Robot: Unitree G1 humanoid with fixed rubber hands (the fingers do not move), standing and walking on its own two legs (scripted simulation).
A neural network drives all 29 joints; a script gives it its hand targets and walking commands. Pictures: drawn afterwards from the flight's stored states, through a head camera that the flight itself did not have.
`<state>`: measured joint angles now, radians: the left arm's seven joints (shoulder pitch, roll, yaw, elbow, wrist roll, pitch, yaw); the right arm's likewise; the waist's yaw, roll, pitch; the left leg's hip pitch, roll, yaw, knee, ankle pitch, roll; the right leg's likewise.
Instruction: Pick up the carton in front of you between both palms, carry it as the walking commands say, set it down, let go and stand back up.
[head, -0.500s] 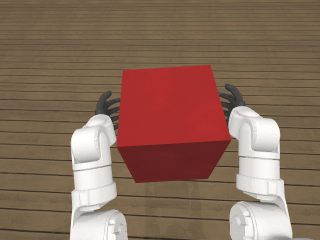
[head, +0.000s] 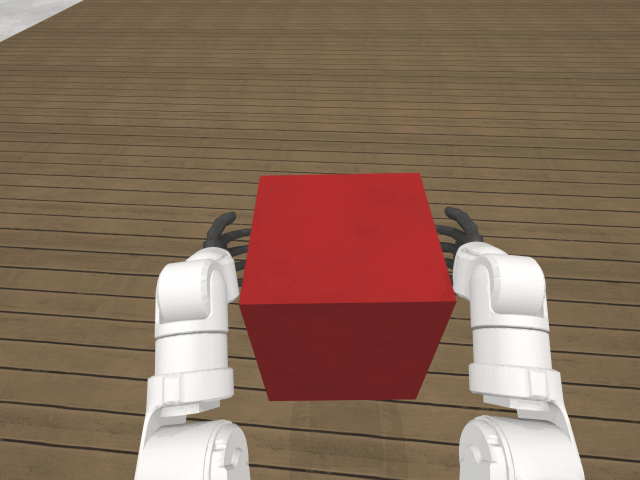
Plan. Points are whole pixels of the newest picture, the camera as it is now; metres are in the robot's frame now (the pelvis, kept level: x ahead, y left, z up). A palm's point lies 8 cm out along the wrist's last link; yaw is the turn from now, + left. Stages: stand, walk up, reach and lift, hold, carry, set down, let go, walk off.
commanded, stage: carry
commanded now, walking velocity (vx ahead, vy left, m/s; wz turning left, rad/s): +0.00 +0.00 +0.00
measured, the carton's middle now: (340, 291) +0.34 +0.00 +0.05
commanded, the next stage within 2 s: hold in 0.96 s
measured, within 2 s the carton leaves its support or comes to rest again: neither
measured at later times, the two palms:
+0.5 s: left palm (217, 339) +0.27 +0.15 +0.06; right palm (462, 332) +0.27 -0.15 +0.06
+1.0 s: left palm (216, 346) +0.26 +0.15 +0.05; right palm (461, 340) +0.26 -0.15 +0.05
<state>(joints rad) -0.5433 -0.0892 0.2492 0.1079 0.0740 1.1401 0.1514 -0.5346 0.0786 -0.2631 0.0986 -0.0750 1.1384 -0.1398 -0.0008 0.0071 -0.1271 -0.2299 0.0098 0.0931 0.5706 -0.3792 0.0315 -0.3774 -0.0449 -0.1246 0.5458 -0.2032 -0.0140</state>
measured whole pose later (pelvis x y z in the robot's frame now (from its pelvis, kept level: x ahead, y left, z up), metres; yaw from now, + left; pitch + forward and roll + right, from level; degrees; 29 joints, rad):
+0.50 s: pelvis -0.02 +0.00 +0.00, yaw +0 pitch +1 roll +0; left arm -0.29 -0.16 0.23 0.18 0.25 0.86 0.01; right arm -0.29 0.16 -0.23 0.18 -0.25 0.86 -0.01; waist 0.00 0.00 -0.14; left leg -0.24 0.00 0.10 0.55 -0.33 0.04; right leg -0.38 -0.06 -0.12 0.51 -0.15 -0.01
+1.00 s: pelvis -0.03 +0.00 +0.00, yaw +1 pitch -1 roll +0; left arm -0.28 -0.16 0.23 0.27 0.27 0.72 0.00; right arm -0.27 0.15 -0.23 0.24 -0.28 0.73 -0.01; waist -0.01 0.01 -0.08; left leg -0.19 -0.01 0.08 0.54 -0.32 0.05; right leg -0.32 -0.04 -0.09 0.48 -0.14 -0.01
